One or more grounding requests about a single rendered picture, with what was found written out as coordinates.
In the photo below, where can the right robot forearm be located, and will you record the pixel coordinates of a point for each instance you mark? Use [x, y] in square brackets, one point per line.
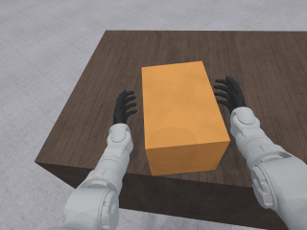
[251, 140]

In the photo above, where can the left robot hand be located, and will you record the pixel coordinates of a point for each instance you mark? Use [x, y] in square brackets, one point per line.
[120, 114]

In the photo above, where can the left robot upper arm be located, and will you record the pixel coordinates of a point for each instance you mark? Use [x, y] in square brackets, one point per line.
[91, 209]

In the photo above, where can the carton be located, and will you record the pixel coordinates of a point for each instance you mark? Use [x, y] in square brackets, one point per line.
[183, 126]

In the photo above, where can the right robot upper arm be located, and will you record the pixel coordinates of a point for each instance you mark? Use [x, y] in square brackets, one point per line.
[281, 185]

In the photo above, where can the right robot hand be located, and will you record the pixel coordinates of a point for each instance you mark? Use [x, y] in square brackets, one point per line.
[234, 94]

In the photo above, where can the left robot forearm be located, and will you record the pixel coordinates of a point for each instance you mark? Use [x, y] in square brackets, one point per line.
[113, 164]

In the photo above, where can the pedestal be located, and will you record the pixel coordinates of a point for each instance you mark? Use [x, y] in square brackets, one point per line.
[270, 68]

